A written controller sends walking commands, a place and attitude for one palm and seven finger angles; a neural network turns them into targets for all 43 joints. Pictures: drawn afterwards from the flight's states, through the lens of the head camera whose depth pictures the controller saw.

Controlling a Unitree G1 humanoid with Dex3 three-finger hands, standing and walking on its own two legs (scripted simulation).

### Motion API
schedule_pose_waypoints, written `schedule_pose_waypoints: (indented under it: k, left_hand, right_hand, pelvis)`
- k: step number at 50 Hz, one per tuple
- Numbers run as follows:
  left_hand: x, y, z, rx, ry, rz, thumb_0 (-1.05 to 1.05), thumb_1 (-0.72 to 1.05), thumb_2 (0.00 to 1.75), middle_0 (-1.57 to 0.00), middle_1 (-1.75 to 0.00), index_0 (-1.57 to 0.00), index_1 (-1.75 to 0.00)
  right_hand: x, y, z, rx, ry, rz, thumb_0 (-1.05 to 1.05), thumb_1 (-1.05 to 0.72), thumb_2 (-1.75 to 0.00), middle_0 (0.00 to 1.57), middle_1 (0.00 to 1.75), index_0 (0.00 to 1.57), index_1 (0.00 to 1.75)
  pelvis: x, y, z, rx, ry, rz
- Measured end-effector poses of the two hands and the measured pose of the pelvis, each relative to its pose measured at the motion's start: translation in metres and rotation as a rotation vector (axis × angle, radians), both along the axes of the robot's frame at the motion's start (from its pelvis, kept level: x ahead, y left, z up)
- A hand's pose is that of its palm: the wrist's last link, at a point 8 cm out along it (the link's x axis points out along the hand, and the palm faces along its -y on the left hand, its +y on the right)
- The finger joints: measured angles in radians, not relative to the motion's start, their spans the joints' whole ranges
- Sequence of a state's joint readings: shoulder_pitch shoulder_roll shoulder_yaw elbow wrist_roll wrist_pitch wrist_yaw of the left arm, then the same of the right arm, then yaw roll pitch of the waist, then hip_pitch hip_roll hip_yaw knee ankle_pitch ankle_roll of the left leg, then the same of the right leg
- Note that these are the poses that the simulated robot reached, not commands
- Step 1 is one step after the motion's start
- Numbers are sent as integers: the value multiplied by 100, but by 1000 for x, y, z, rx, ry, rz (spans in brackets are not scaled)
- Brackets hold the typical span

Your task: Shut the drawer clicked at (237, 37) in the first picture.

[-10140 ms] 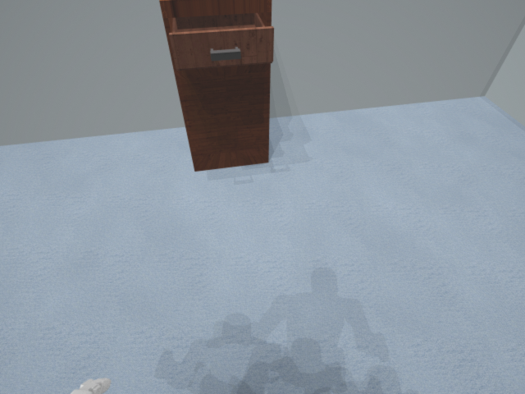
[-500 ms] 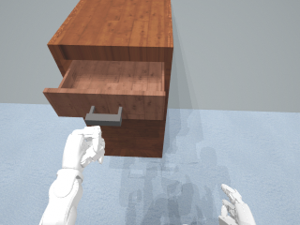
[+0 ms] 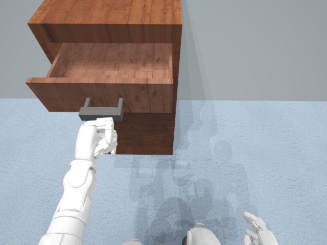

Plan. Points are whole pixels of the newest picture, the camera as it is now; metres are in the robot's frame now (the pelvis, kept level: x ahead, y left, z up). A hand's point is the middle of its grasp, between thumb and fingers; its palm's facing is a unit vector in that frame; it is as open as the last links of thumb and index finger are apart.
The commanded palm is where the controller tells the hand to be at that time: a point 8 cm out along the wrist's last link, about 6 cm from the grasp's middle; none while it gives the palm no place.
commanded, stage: bring the fist close to the handle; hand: left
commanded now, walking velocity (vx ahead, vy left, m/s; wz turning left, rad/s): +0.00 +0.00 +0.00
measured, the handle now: (103, 107) +0.46 +0.18 +0.03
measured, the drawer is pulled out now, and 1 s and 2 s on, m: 0.17 0.16 0.02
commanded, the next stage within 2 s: push the drawer shut in 0.60 s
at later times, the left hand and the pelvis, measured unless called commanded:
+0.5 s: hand (115, 134) +0.38 +0.14 +0.03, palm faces -0.01 -1.00 -0.04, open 3.3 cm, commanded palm +0.34 +0.20 +0.03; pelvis +0.00 +0.00 -0.01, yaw -1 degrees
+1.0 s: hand (114, 130) +0.39 +0.14 +0.02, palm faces -0.03 -1.00 -0.05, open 3.0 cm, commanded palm +0.38 +0.20 +0.03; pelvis -0.01 +0.00 -0.02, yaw +0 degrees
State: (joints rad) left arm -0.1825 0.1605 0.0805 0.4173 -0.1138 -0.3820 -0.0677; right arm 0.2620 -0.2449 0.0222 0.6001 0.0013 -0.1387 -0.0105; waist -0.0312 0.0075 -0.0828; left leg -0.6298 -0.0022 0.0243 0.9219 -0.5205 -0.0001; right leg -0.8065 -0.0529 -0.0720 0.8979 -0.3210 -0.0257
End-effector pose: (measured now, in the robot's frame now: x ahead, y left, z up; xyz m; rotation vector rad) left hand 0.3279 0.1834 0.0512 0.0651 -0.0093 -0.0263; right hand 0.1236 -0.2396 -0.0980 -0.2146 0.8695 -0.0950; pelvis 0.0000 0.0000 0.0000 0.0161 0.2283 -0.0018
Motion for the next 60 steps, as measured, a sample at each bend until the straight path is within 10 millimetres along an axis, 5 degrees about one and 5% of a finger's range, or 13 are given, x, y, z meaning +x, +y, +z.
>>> schedule_pose_waypoints:
  k: [21,35,44,60]
  left_hand:
    - [29,4,-25,-13,13,2,2,90,90,-140,-160,-140,-160]
    - [21,9,-25,-23,20,-2,2,90,90,-140,-160,-140,-160]
    - [36,11,-23,-18,-19,-3,2,88,91,-140,-160,-140,-160]
    - [68,16,-26,-12,9,9,-5,79,95,-140,-160,-140,-160]
  right_hand:
    - [-28,-16,-24,-13,106,-65,1,-90,-90,20,30,20,30]
    - [-18,-11,-17,-20,83,-45,1,-90,-90,21,30,20,30]
    - [-16,-6,-22,-31,86,-35,1,-90,-90,20,30,20,30]
    - [-57,-5,-36,-43,195,-51,1,-90,-90,21,30,20,30]
  pelvis:
    - [-5,-4,-17,6,80,-12]
    - [-6,-1,-15,-1,70,-5]
    - [-7,3,-19,-7,80,3]
    - [-20,5,-25,-12,100,16]
